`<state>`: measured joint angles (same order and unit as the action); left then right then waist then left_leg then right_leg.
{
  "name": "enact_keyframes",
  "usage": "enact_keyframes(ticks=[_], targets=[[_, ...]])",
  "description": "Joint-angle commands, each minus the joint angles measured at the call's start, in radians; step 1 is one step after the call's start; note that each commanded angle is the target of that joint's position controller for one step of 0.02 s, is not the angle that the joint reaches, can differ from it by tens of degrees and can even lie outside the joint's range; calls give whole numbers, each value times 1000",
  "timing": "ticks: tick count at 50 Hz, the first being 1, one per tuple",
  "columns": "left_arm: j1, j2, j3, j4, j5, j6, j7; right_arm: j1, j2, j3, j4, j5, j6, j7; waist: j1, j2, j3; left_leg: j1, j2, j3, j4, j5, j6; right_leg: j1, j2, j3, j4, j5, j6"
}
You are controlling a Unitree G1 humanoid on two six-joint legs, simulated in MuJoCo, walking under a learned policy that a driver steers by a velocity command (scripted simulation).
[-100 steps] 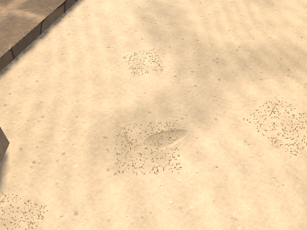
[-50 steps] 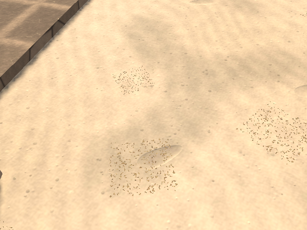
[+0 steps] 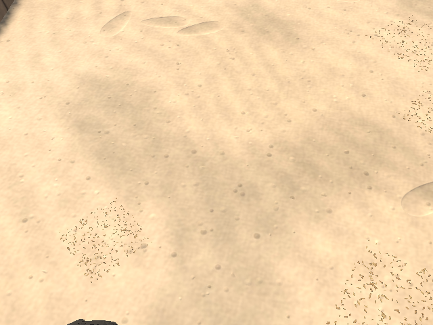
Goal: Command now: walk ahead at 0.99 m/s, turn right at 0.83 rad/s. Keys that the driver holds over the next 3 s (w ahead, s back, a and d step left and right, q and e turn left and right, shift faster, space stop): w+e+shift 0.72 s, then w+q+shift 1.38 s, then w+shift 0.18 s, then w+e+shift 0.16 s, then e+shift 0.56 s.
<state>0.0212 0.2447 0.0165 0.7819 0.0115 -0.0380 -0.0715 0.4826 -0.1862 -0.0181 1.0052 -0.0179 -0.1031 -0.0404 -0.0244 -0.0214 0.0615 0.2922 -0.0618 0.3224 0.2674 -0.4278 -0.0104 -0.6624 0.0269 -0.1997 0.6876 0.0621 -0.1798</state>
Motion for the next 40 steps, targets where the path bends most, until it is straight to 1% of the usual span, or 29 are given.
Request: enact_keyframes(ticks=[1, 2, 3, 4, 5, 6, 8, 9, 11, 13, 16, 18, 19, 20, 21, 22, 23, 24, 25, 26, 27, 28, 30, 32, 35, 36, 38, 39, 40], targets=[[594, 205, 83, 116, -1, 11, 27, -202, -295, -69, -134, -20, 25, -26, 364, 137, -218, -369, 290, -80, 739, 1511, 12, 723, 67, 82, -24, -158, -94], [592, 222, 105, 133, -19, 14, 50, -244, -245, -67, -138, -21, 28, 4, 335, -12, -157, -572, 121, -87, 1151, 590, 34, 806, 12, 184, -102, -225, -135], [483, 276, 114, 120, -4, 23, 54, -233, -88, -25, -222, -36, 2, 18, 166, -204, -107, -978, 7, -193, 1460, -91, 17, 917, -103, 484, -4, -4, -211], [442, 309, 119, 87, 12, 26, 54, -219, -88, -9, -323, -4, -23, 27, 128, -176, -269, -1186, 18, -393, 1491, -71, 8, 1052, -252, 900, -271, -358, -367], [409, 231, 110, 70, 17, 24, 62, -269, -148, -9, -322, -19, -45, 33, 121, 19, -162, -1219, 75, -428, 1356, 21, 25, 927, -282, 999, -468, -600, -310], [364, 180, 97, 75, 17, 21, 64, -286, -172, -17, -311, -21, -47, 37, 64, 125, -41, -1163, 116, -417, 1251, 83, 24, 741, -251, 915, -512, -602, -246], [324, 167, 86, 61, 5, -13, 76, -286, -162, -7, -314, -57, -10, 38, -11, 156, 24, -1038, 167, -422, 1116, 86, -22, 497, -172, 786, -509, -407, -215], [313, 154, 77, 60, -2, -28, 79, -293, -152, -1, -319, -63, 14, 43, -31, 161, 45, -983, 191, -407, 1040, 84, -45, 388, -128, 711, -520, -374, -200], [314, 191, 84, 45, -7, -53, 76, -395, -144, 9, -372, -61, 33, 53, -14, 130, 72, -906, 205, -352, 825, 160, -74, 260, -56, 612, -552, -243, -183], [352, 197, 92, 47, -7, -60, 70, -510, -122, 23, -419, -37, 33, 62, 34, 79, 75, -834, 186, -325, 603, 349, -73, 244, -3, 548, -535, -78, -141], [422, 219, 107, 53, -20, -55, 55, -581, -119, 29, -454, -11, 30, 63, 112, 2, 9, -765, 119, -298, 393, 530, -38, 394, -8, 551, -494, 135, -84], [423, 227, 113, 47, -18, -51, 60, -589, -144, 23, -471, -7, 25, 57, 115, -28, -16, -718, 94, -317, 286, 519, -20, 498, -29, 568, -432, 228, -51], [408, 240, 116, 39, -17, -50, 64, -545, -171, 13, -461, -9, 23, 51, 91, -34, -51, -639, 70, -325, 243, 486, -12, 536, -30, 576, -364, 331, -25], [394, 266, 121, 33, -11, -51, 66, -450, -219, -7, -436, -6, 19, 40, 44, -37, -125, -522, 42, -332, 247, 414, -1, 572, -32, 581, -240, 462, 0], [343, 306, 129, 20, -4, -53, 63, -276, -267, -32, -397, 0, 14, 26, -68, -41, -220, -336, 48, -334, 257, 339, 7, 541, -20, 573, -36, 488, 20], [277, 276, 120, -2, 4, -63, 59, -44, -325, -59, -344, -8, 12, 5, -192, -30, -325, -79, 126, -381, 310, 219, 20, 395, 19, 541, 231, 368, 38], [248, 82, 70, -47, 18, -72, 65, 142, -375, -73, -301, -41, 10, -9, -210, 217, -414, 124, 388, -641, 294, -72, 9, 180, 89, 461, 591, -503, 26], [420, 57, 46, -118, -55, -66, 65, -18, -446, -89, -332, -63, 12, 7, -26, 526, -519, 177, 592, -1295, -1, -278, 117, -66, 123, 371, 787, -578, 48], [344, 146, 50, -65, -17, -40, 77, -165, -311, -78, -372, -56, 21, 18, -35, 250, -338, 11, 517, -1181, -40, -480, 139, -134, 19, 333, 814, -437, 45], [272, 166, 58, -69, 2, -27, 63, -218, -230, -57, -369, -45, 25, 22, -35, 131, -211, -128, 457, -950, -17, -327, 128, -125, -21, 298, 750, -353, 57], [237, 158, 58, -70, 10, -17, 49, -210, -201, -51, -340, -50, 26, 26, -26, 50, -143, -229, 415, -795, -15, -115, 115, -96, -53, 289, 714, -330, 69], [193, 135, 55, -93, 24, -6, 30, -166, -185, -44, -299, -43, 21, 23, -19, 56, -104, -291, 375, -664, -19, 11, 99, -84, -84, 294, 684, -324, 72], [152, 81, 36, -135, 25, 20, 8, -103, -142, -34, -229, -17, 3, 37, 4, 119, -61, -332, 345, -505, -36, 196, 66, -109, -120, 279, 669, -306, 74], [89, 68, 23, -180, 25, 33, -2, -97, -135, -32, -207, -2, -14, 50, 19, 115, -37, -366, 333, -372, -68, 372, 51, -133, -128, 252, 631, -253, 74], [-1, 80, 12, -235, 18, 37, -13, -124, -164, -36, -198, -9, -31, 50, 46, 112, 18, -412, 304, -205, -123, 530, 42, -118, -125, 205, 471, -115, 73], [-40, 90, 10, -246, 17, 38, -18, -115, -174, -37, -190, -10, -32, 47, 42, 89, 48, -406, 289, -159, -144, 568, 38, -109, -115, 170, 388, -91, 67], [-117, 63, -10, -261, 27, 25, -29, -34, -183, -33, -156, -17, -32, 43, 15, 48, 102, -424, 274, -112, -202, 686, 39, -9, -70, 119, 177, -69, 37], [-124, 52, -17, -252, 28, 18, -29, -2, -200, -32, -139, -17, -28, 42, 11, 53, 107, -417, 282, -101, -221, 845, 47, 73, -30, 89, 108, -72, 17], [-115, 65, -15, -244, 29, 12, -23, 6, -243, -37, -132, -14, -22, 37, 31, 82, 93, -379, 301, -98, -194, 1064, 64, 147, 9, 71, 66, -96, 3]])
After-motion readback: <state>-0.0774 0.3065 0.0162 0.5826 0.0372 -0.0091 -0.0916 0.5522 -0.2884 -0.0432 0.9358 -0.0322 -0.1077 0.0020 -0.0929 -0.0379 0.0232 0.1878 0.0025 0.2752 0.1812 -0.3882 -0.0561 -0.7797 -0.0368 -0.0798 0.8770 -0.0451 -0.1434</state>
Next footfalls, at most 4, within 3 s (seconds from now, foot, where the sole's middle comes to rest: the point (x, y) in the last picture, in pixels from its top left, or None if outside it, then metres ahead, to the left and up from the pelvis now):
0.04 right None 0.23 -0.01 -0.75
0.44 left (197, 254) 0.68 0.08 -0.75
0.90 right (313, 202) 0.88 -0.34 -0.75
1.34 left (333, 116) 1.30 -0.49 -0.75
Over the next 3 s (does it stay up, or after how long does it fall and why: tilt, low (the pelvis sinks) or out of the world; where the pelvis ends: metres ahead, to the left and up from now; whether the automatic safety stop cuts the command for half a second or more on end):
stays up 2.42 -0.43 0.02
